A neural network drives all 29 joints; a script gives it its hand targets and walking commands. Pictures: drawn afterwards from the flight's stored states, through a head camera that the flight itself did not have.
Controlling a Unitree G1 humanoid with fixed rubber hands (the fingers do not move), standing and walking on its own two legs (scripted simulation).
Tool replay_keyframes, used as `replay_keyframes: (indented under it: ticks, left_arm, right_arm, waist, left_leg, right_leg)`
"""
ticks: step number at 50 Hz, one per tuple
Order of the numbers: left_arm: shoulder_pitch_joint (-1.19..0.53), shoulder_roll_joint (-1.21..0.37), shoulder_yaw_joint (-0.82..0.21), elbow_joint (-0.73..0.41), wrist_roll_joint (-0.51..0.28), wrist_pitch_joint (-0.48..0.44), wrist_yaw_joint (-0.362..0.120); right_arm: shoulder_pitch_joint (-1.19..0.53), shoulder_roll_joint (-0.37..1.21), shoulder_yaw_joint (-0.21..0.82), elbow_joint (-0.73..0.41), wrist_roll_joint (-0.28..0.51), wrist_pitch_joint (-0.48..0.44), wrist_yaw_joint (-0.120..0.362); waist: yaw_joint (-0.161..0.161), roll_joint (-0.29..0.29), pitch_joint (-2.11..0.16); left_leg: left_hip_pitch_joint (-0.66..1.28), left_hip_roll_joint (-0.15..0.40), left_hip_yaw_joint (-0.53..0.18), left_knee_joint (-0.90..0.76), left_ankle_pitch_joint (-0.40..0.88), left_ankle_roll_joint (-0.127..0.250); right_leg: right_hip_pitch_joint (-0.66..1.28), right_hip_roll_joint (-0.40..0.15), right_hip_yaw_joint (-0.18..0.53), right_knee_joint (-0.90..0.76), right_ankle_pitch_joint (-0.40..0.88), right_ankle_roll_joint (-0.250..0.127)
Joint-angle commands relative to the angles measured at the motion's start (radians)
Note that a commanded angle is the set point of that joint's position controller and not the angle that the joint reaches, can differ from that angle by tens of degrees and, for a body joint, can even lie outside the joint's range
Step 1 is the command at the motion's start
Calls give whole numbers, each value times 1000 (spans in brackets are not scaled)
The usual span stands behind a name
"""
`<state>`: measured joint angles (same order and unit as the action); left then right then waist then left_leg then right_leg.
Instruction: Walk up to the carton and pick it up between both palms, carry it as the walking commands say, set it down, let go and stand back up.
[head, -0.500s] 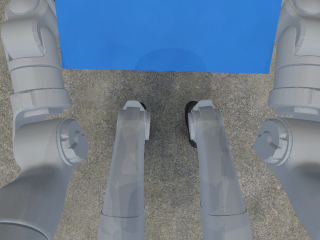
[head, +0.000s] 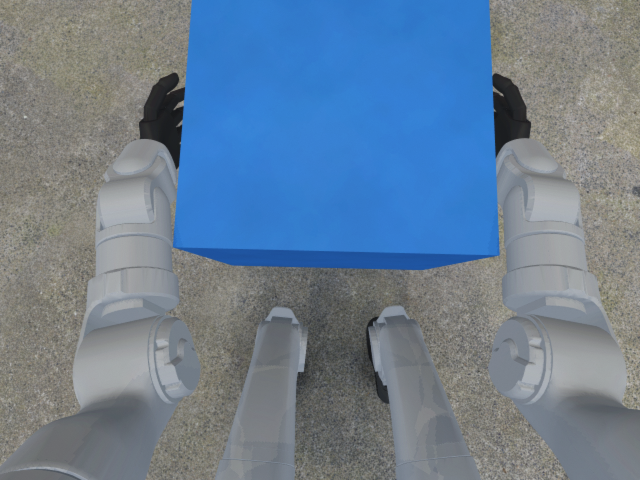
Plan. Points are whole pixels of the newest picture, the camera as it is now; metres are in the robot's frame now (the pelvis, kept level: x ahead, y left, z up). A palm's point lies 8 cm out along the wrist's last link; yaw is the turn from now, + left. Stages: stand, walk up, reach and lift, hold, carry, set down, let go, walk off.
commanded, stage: reach and lift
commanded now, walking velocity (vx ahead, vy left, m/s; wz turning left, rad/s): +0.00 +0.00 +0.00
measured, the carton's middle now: (333, 149) +0.48 +0.01 -0.10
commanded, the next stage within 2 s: none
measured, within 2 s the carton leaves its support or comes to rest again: neither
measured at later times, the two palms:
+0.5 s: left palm (126, 135) +0.45 +0.21 +0.03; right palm (541, 135) +0.44 -0.19 +0.03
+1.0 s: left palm (61, 122) +0.42 +0.21 +0.12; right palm (613, 115) +0.42 -0.19 +0.11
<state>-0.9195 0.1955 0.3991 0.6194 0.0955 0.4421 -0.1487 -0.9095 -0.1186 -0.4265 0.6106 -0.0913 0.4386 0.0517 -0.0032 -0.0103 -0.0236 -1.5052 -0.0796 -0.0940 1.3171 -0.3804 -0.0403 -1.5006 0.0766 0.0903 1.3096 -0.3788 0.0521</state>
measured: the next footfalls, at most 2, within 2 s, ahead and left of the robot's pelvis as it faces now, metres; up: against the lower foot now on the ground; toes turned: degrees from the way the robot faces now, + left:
none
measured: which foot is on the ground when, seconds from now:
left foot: down 0.00-1.00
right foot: down 0.00-1.00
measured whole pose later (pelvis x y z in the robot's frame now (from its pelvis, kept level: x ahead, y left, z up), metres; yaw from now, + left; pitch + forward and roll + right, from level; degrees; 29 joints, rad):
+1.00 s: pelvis +0.08 +0.00 +0.14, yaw +0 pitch +18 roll +0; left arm -0.38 0.04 0.37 0.44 0.17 0.42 -0.22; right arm -0.40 0.01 -0.37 0.47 -0.18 0.41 0.12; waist 0.01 0.00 -0.13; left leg -0.70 -0.05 -0.11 0.63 -0.25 -0.01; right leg -0.70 0.04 0.12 0.62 -0.24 0.03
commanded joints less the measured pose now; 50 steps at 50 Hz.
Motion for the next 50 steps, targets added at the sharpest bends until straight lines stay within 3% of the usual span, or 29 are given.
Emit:
replay_keyframes:
  ticks: [1, 3, 7, 8, 11, 12, 13, 15, 19, 21, 24, 29, 32, 35, 36, 44, 50]
  left_arm:
    - [-463, -999, -439, -10, -68, -19, -228]
    - [-399, -994, -372, 46, -13, -15, -228]
    - [-333, -964, -343, 38, 22, -30, -239]
    - [-309, -959, -343, 33, 25, -39, -239]
    - [-250, -988, -390, -14, 7, -65, -238]
    - [-205, -999, -408, -25, 6, -73, -234]
    - [-212, -1009, -462, -80, -18, -86, -231]
    - [-162, -1014, -512, -127, -30, -99, -221]
    - [-85, -1067, -652, -256, -84, -108, -201]
    - [-51, -1064, -677, -303, -92, -112, -188]
    - [28, -1062, -690, -311, -97, -110, -179]
    - [102, -1037, -642, -277, -65, -90, -174]
    - [85, -1018, -602, -250, -56, -84, -183]
    - [104, -1003, -569, -202, -38, -74, -192]
    - [83, -995, -552, -189, -33, -71, -198]
    - [39, -999, -554, -204, -46, -51, -227]
    - [38, -1004, -576, -250, -43, -28, -231]
  right_arm:
    - [-481, 1030, 476, 7, 108, -8, 286]
    - [-429, 1006, 413, 36, 60, -5, 291]
    - [-327, 967, 343, 48, 0, -16, 291]
    - [-317, 971, 358, 22, 1, -24, 289]
    - [-246, 992, 388, -6, 2, -46, 286]
    - [-239, 998, 419, -34, 14, -58, 289]
    - [-204, 1021, 456, -56, 27, -65, 289]
    - [-144, 1027, 494, -81, 41, -78, 295]
    - [-77, 1034, 600, -190, 94, -100, 305]
    - [-13, 1031, 613, -192, 89, -105, 307]
    - [6, 1014, 664, -262, 104, -113, 305]
    - [83, 988, 655, -226, 89, -92, 298]
    - [99, 977, 617, -185, 62, -82, 292]
    - [87, 1003, 612, -169, 58, -72, 284]
    - [98, 1005, 582, -129, 40, -65, 278]
    - [61, 1047, 599, -150, 57, -39, 273]
    - [47, 1044, 605, -180, 68, -20, 278]
  waist:
    - [38, 14, -918]
    - [30, 22, -806]
    - [-4, 13, -697]
    - [0, 10, -694]
    - [-8, 12, -735]
    - [12, 15, -770]
    - [-7, 11, -833]
    - [1, 30, -870]
    - [1, 84, -1014]
    - [-3, 85, -1012]
    - [5, 62, -1013]
    - [30, 33, -841]
    - [4, 16, -746]
    - [20, -5, -657]
    - [4, -6, -617]
    - [19, 2, -583]
    - [7, 4, -565]
  left_leg:
    - [539, -47, 131, -247, 76, 58]
    - [522, -42, 125, -299, 20, 56]
    - [550, -29, 105, -354, 60, 56]
    - [567, -28, 103, -362, 93, 58]
    - [642, -22, 88, -382, 239, 56]
    - [681, -22, 82, -393, 303, 56]
    - [740, -25, 80, -391, 375, 51]
    - [819, -27, 63, -398, 505, 45]
    - [1004, -25, 41, -417, 694, 24]
    - [1043, -26, 33, -428, 759, 18]
    - [1064, -27, 32, -458, 775, 20]
    - [1040, -20, 34, -547, 624, 28]
    - [1019, -17, 30, -581, 525, 36]
    - [1011, -14, 37, -623, 439, 51]
    - [982, -14, 36, -637, 408, 52]
    - [1080, -12, 48, -709, 354, 66]
    - [1176, -15, 45, -767, 352, 65]
  right_leg:
    - [481, 43, -122, -255, 64, -41]
    - [463, 38, -120, -302, 15, -53]
    - [491, 25, -111, -370, 50, -59]
    - [525, 24, -105, -381, 86, -59]
    - [600, 25, -88, -405, 222, -62]
    - [608, 30, -91, -401, 271, -62]
    - [650, 33, -90, -412, 341, -60]
    - [658, 39, -85, -413, 428, -61]
    - [710, 45, -70, -435, 523, -64]
    - [711, 48, -65, -458, 558, -64]
    - [769, 43, -53, -486, 606, -60]
    - [823, 27, -41, -562, 519, -57]
    - [835, 25, -43, -598, 456, -61]
    - [870, 17, -38, -638, 397, -55]
    - [893, 15, -34, -658, 385, -57]
    - [1019, 3, -22, -737, 348, -51]
    - [1078, 3, -29, -794, 336, -49]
